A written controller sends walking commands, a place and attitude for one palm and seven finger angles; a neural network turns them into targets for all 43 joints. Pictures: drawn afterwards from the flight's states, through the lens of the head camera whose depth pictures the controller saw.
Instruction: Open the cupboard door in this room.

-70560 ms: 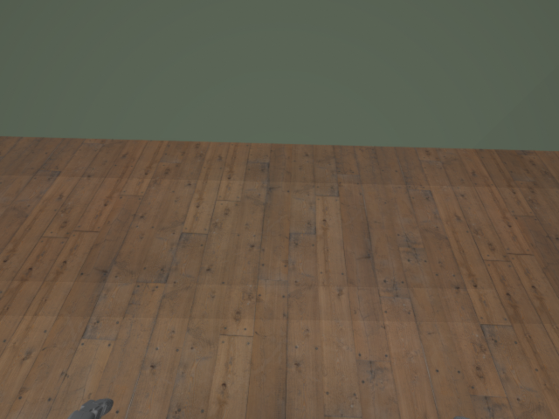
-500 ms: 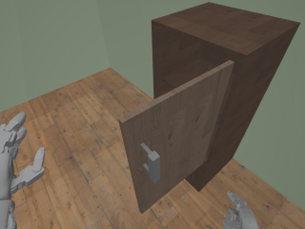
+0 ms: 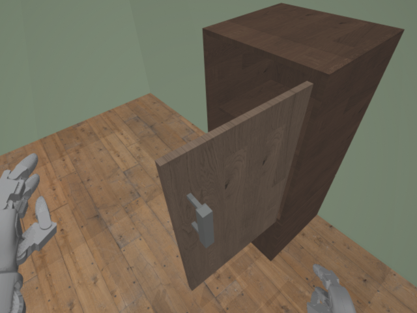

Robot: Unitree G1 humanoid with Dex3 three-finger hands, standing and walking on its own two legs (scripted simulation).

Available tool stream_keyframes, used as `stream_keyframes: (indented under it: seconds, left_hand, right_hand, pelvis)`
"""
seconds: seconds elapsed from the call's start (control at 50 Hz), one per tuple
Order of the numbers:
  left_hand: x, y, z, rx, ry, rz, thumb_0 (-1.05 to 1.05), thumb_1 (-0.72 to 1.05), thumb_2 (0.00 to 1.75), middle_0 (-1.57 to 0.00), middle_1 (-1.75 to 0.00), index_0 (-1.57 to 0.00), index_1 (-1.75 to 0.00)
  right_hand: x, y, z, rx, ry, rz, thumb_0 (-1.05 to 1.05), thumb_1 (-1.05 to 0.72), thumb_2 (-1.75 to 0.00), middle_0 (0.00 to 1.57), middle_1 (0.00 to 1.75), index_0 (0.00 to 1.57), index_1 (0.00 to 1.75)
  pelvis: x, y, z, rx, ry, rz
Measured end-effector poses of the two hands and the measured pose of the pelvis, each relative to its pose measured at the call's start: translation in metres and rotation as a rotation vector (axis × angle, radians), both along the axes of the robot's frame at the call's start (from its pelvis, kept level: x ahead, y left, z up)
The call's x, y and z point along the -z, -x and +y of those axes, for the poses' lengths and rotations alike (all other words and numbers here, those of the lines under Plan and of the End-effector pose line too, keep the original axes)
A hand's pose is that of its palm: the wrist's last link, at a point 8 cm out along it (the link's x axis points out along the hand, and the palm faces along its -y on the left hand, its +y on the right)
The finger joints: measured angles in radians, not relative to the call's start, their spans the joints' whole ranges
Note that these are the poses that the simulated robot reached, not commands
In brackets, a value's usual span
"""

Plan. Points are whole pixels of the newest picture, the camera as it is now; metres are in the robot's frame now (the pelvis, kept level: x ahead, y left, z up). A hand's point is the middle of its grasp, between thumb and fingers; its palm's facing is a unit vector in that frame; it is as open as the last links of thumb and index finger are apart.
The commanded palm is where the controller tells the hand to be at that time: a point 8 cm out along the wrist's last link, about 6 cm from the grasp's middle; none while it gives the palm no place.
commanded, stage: step back with the hand held close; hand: left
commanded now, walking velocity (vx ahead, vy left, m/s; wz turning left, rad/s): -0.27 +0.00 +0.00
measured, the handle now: (199, 220) +0.30 +0.07 +0.02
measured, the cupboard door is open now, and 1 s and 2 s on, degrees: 88 88 88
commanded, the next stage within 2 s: stop stepping back and stand still in 1.28 s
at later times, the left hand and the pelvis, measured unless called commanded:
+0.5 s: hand (18, 254) +0.14 +0.28 +0.15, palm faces +0.38 -0.76 -0.53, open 7.4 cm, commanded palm +0.08 +0.32 +0.17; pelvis -0.06 +0.02 -0.01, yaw -1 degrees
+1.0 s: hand out of the picture +0.05 +0.31 +0.16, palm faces +0.48 -0.71 -0.51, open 7.4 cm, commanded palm -0.01 +0.33 +0.17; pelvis -0.14 +0.02 -0.02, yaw +2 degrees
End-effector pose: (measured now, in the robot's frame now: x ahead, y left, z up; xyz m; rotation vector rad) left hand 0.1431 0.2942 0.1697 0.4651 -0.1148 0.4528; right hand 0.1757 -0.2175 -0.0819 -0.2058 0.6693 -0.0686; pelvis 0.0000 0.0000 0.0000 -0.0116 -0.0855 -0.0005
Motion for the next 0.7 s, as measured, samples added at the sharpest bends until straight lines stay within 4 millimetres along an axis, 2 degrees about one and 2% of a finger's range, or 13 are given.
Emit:
stream_keyframes:
  seconds: [0.08,0.14,0.24,0.3,0.46,0.7]
  left_hand:
    - [-0.006,-0.003,0.007,0.004,-0.05,-0.008,0.01,0.89,0.9,-0.21,-0.3,-0.21,-0.3]
    - [-0.002,-0.007,0.01,0.019,-0.069,0.026,0.01,0.89,0.9,-0.21,-0.3,-0.2,-0.3]
    - [0.008,-0.005,0.004,0.082,-0.071,0.093,0.01,0.89,0.9,-0.21,-0.3,-0.2,-0.3]
    - [0.007,0.001,0.004,0.113,-0.09,0.097,0.01,0.89,0.9,-0.21,-0.3,-0.21,-0.3]
    - [-0.006,0.032,0.021,0.099,-0.15,0.014,0.01,0.89,0.9,-0.21,-0.3,-0.21,-0.3]
    - [0.006,0.086,0.028,0.05,-0.128,-0.061,0.01,0.89,0.9,-0.21,-0.3,-0.21,-0.3]
  right_hand:
    - [-0.001,0.002,-0.001,0.012,-0.005,0.011,0.01,-0.91,-0.9,0.21,0.3,0.2,0.3]
    - [-0.002,0.007,-0.005,0.032,0.004,0.026,0.01,-0.91,-0.9,0.21,0.3,0.2,0.3]
    - [0.0,0.021,-0.012,0.083,0.03,0.056,0.01,-0.91,-0.9,0.21,0.3,0.2,0.3]
    - [-0.001,0.033,-0.014,0.111,0.044,0.071,0.01,-0.91,-0.9,0.21,0.3,0.2,0.3]
    - [-0.005,0.063,-0.006,0.125,0.062,0.059,0.01,-0.91,-0.9,0.21,0.3,0.2,0.3]
    - [0.006,0.113,0.007,0.067,0.077,0.053,0.01,-0.91,-0.9,0.21,0.3,0.2,0.3]
  pelvis:
    - [0.0,0.004,0.0,-0.002,0.008,0.032]
    - [0.0,0.009,0.002,0.005,0.009,0.057]
    - [0.001,0.018,0.01,0.016,0.004,0.084]
    - [0.003,0.026,0.013,0.018,0.001,0.089]
    - [0.008,0.053,0.02,0.018,-0.001,0.081]
    - [0.018,0.097,0.025,-0.006,0.016,0.066]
